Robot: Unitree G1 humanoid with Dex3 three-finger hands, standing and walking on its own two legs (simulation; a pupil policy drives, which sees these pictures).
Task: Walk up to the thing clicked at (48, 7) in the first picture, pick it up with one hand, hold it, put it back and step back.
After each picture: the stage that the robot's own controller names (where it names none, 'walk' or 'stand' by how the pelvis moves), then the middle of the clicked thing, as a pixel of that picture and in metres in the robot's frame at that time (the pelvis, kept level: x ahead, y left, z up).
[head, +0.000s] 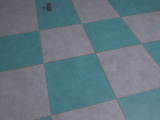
stand; (49, 7) +2.17 +0.46 -0.72
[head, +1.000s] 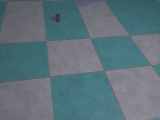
walk; (57, 18) +2.06 +0.22 -0.70
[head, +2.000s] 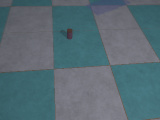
walk; (69, 34) +1.45 +0.08 -0.71
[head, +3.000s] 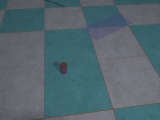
walk; (63, 68) +1.01 +0.14 -0.71
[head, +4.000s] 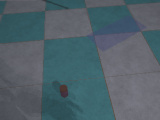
walk; (64, 91) +0.68 +0.15 -0.71
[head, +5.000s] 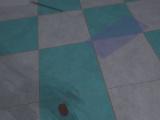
walk; (63, 110) +0.47 +0.19 -0.70
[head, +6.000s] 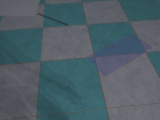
stand; out of the picture +0.41 +0.18 -0.71
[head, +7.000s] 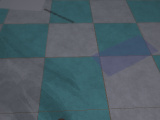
stand; out of the picture +0.41 +0.15 -0.71
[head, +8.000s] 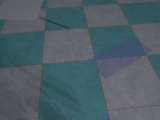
stand; out of the picture +0.42 +0.17 -0.73
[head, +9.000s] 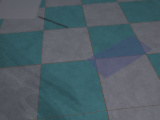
stand; out of the picture +0.40 +0.18 -0.73
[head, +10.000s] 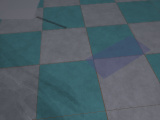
go down; out of the picture +0.40 +0.18 -0.73
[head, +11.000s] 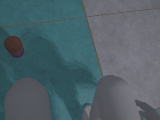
go down; (15, 47) +0.48 +0.25 -0.32
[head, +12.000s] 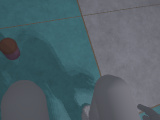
approach; (10, 49) +0.46 +0.26 -0.31
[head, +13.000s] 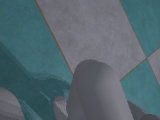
close in; out of the picture +0.45 +0.31 -0.23
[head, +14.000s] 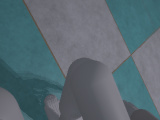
close; out of the picture +0.44 +0.32 -0.22
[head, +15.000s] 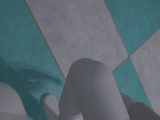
lift; out of the picture +0.41 +0.29 -0.23
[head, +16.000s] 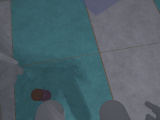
close; (41, 95) +0.37 +0.22 -0.46
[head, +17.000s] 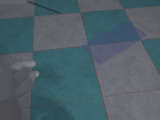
stand; out of the picture +0.33 +0.18 -0.67
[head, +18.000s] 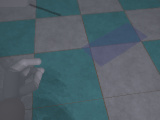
stand; out of the picture +0.34 +0.18 -0.68
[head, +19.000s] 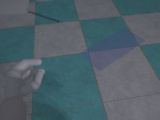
stand; out of the picture +0.33 +0.18 -0.68
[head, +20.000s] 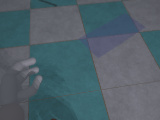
stand; out of the picture +0.35 +0.18 -0.64
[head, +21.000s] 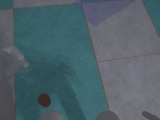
crouch; (44, 100) +0.36 +0.19 -0.53
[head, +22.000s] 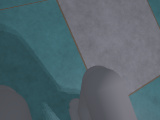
lower; out of the picture +0.37 +0.26 -0.25
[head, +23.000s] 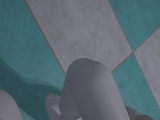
lower; out of the picture +0.36 +0.28 -0.23
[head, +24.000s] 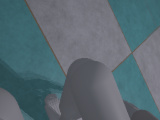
lower; out of the picture +0.36 +0.28 -0.22
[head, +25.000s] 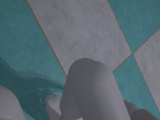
lower; out of the picture +0.36 +0.28 -0.22
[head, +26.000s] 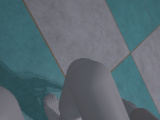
lower; out of the picture +0.36 +0.29 -0.22
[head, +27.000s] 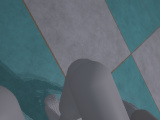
open; out of the picture +0.35 +0.28 -0.22
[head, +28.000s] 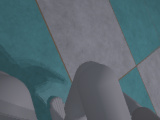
stand; out of the picture +0.30 +0.35 -0.25
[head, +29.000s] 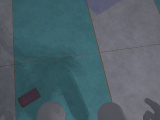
walk; (29, 97) +0.35 +0.29 -0.52
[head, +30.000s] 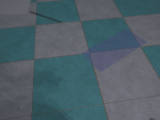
stand; out of the picture +0.32 +0.28 -0.69
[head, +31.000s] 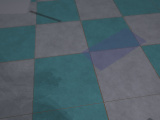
stand; out of the picture +0.33 +0.28 -0.69
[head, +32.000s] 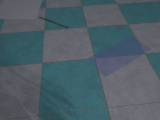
stand; out of the picture +0.34 +0.27 -0.74
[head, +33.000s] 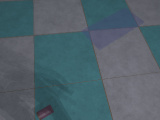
walk; (45, 112) +0.41 +0.22 -0.73
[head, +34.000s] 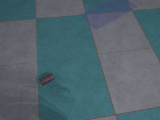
walk; (47, 79) +0.68 +0.28 -0.73
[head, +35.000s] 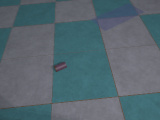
stand; (60, 66) +1.00 +0.29 -0.73
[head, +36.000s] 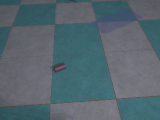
stand; (59, 67) +1.02 +0.24 -0.75
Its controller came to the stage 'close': yes
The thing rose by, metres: 0.01
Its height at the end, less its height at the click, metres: -0.02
